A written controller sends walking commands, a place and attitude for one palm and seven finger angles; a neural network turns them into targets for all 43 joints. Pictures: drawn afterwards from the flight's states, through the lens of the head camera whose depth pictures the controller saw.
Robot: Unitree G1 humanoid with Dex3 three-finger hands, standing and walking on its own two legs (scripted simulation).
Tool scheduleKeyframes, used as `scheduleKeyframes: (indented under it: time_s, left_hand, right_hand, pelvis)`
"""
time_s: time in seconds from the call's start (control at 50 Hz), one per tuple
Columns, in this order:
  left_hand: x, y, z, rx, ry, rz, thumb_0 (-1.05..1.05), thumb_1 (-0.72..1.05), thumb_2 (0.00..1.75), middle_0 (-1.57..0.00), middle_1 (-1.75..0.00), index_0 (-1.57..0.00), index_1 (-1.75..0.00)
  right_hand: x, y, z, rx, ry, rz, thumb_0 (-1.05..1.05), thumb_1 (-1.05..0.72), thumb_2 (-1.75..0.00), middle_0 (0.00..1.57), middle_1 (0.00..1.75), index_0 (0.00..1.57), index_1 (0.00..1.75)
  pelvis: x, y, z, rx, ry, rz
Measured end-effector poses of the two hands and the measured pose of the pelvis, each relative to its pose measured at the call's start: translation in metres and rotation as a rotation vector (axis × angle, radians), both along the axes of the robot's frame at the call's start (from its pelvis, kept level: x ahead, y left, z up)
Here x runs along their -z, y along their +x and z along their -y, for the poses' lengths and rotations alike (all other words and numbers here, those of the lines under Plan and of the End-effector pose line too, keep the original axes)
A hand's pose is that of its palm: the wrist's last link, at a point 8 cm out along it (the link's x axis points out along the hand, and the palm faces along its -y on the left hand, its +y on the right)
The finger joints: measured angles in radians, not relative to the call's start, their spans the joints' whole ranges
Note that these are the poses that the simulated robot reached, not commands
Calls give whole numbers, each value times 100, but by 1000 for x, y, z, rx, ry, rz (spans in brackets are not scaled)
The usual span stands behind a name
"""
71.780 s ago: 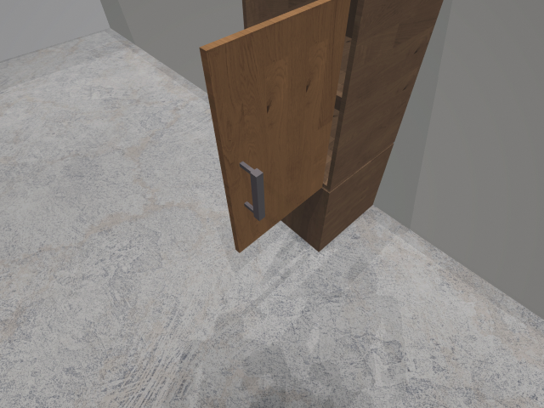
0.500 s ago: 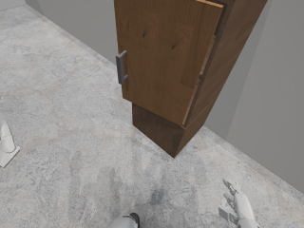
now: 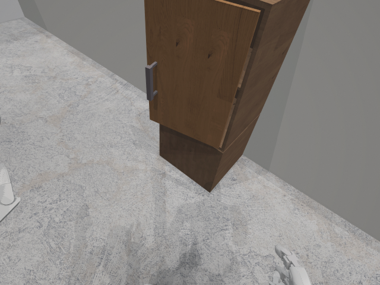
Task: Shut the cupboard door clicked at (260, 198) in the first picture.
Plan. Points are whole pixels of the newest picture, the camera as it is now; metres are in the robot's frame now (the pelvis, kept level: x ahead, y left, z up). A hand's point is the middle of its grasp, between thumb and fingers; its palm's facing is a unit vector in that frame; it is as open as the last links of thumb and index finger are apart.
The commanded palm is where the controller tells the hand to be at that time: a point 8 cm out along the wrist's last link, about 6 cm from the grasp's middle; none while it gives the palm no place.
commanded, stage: stop stepping back and stand still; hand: left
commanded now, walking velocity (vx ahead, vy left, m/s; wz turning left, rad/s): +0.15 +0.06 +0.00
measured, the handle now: (152, 81) +0.86 +0.19 -0.08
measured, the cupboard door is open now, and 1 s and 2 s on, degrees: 13 13 13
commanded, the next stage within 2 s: let the arm hang, fingers relaxed in 0.92 s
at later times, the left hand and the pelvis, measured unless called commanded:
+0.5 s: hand out of the picture +0.12 +0.29 +0.18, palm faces +0.46 -0.78 -0.43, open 7.4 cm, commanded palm +0.08 +0.32 +0.19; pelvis -0.06 +0.02 +0.01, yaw +0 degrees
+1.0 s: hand out of the picture +0.14 +0.31 +0.17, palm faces +0.43 -0.78 -0.45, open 7.4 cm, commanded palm none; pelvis -0.05 +0.04 +0.01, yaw +1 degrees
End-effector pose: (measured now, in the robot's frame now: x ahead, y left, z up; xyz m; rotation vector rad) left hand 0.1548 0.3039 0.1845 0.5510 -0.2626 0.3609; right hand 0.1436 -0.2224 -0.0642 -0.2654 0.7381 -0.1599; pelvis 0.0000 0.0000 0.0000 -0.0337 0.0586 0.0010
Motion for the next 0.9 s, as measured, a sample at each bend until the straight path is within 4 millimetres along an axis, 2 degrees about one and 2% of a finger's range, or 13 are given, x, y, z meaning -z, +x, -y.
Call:
scheduleKeyframes:
  time_s: [0.06,0.16,0.28,0.34,0.42,0.46,0.52,0.62,0.7,0.82,0.9]
  left_hand:
    - [-3,-11,3,1,-17,13,1,89,90,-21,-31,-21,-30]
    - [-1,-27,-7,-34,-50,38,1,89,90,-21,-31,-21,-30]
    - [3,-32,-27,-74,-92,97,1,89,90,-21,-31,-21,-30]
    - [-4,-36,-27,-72,-84,87,1,89,90,-21,-31,-21,-30]
    - [-14,-57,-16,-30,-22,51,1,90,90,-21,-31,-20,-30]
    - [-16,-69,-15,-26,-13,41,1,89,90,-21,-31,-21,-30]
    - [-12,-77,-25,-67,-22,38,1,89,90,-21,-31,-21,-30]
    - [3,-74,-55,-150,-71,54,1,89,90,-21,-31,-21,-30]
    - [5,-69,-67,-151,-75,32,1,89,90,-21,-31,-21,-30]
    - [-6,-55,-57,-78,-48,52,1,90,90,-20,-31,-20,-30]
    - [-9,-52,-46,-43,-34,26,1,89,90,-21,-31,-20,-30]
  right_hand:
    - [8,-19,-3,-2,15,-24,2,-90,-90,20,30,20,30]
    - [16,-46,1,42,7,-47,2,-90,-90,20,30,20,30]
    - [17,-60,2,73,-28,-36,2,-90,-90,20,30,20,30]
    - [9,-63,-6,55,-4,-9,2,-90,-90,20,30,20,30]
    - [3,-64,-13,12,31,13,2,-90,-90,20,30,20,30]
    - [2,-66,-13,1,29,-10,2,-90,-90,20,30,20,30]
    - [2,-69,-14,-2,10,-34,2,-90,-90,20,30,20,30]
    - [12,-64,-19,-4,-41,-40,2,-90,-90,20,30,20,30]
    - [7,-57,-37,11,-15,-7,2,-90,-90,20,30,20,30]
    - [-1,-47,-66,-36,58,39,2,-90,-90,20,30,20,30]
    - [-1,-45,-70,-45,93,40,2,-90,-90,20,30,20,30]
  pelvis:
    - [-1,-13,-2,-9,-14,27]
    - [2,-18,-9,-15,-20,79]
    - [6,-27,-20,-20,-16,114]
    - [0,-40,-18,-22,-4,106]
    - [-4,-56,-17,-30,15,85]
    - [-7,-57,-20,-5,35,71]
    - [-9,-56,-27,-5,42,59]
    - [0,-56,-46,-55,16,66]
    - [-2,-56,-54,-26,32,80]
    - [-6,-57,-52,-18,20,64]
    - [-8,-56,-48,-15,16,52]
